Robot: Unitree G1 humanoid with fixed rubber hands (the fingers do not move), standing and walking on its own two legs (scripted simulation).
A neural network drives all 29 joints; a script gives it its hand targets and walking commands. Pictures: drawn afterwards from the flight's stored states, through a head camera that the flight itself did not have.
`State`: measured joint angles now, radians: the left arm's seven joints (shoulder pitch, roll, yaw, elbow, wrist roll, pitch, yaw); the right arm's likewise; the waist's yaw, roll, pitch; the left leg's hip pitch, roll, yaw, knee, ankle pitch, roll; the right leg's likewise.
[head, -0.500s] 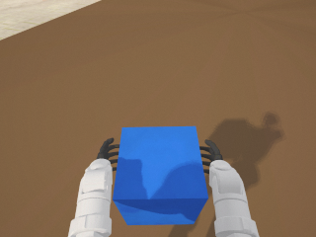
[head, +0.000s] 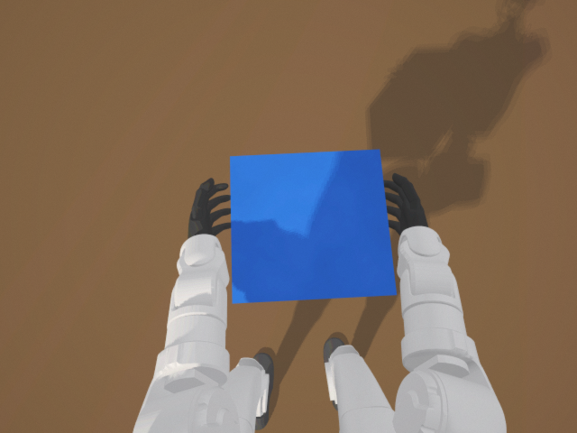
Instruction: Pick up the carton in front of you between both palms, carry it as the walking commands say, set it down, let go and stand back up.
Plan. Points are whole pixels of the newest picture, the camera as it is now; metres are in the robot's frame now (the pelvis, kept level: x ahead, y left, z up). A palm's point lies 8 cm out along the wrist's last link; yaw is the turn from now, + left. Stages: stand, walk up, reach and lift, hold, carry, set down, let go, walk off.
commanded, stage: set down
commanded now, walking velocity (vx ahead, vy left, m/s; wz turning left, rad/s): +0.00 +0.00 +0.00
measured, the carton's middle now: (304, 238) +0.38 -0.03 -0.16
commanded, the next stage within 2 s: none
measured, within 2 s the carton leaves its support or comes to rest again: rests again in 1.74 s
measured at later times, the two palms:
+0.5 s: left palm (234, 232) +0.41 +0.10 -0.21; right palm (392, 222) +0.42 -0.20 -0.22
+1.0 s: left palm (253, 238) +0.44 +0.08 -0.37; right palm (381, 228) +0.45 -0.22 -0.38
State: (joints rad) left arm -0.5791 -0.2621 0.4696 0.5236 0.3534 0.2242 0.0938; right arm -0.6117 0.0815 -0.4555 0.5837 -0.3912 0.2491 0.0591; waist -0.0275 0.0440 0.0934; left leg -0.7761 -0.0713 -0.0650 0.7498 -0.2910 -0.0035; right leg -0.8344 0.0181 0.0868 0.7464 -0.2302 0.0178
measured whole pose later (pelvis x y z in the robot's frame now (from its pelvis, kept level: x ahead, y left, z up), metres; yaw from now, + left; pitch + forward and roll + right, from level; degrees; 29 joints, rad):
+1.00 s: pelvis -0.06 -0.02 -0.26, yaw +4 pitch +46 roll +5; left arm -1.09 -0.10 0.49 0.68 0.16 0.23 0.20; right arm -1.17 -0.18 -0.37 0.83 -0.20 0.27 0.00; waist -0.05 0.06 -0.04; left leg -2.05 -0.17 -0.06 1.81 -0.57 -0.09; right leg -2.13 0.10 0.10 1.80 -0.47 0.04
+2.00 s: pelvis -0.06 -0.02 -0.36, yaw +6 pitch +38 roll +2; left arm -1.37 0.05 0.38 0.93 0.04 0.17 0.20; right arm -1.43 -0.36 -0.28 1.07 -0.10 0.22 0.06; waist -0.09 0.09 0.31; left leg -2.21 -0.21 -0.04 2.16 -0.62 -0.09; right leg -2.26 0.03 0.05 2.16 -0.55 0.02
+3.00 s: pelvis -0.07 -0.02 -0.34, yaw +5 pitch +35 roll +4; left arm -1.29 0.17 0.17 0.81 -0.13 0.17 0.23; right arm -1.38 -0.51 -0.17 1.02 0.15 0.12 0.05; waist -0.06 0.05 0.31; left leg -2.11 -0.11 0.00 2.11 -0.63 -0.07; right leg -2.19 0.02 0.04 2.11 -0.53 -0.01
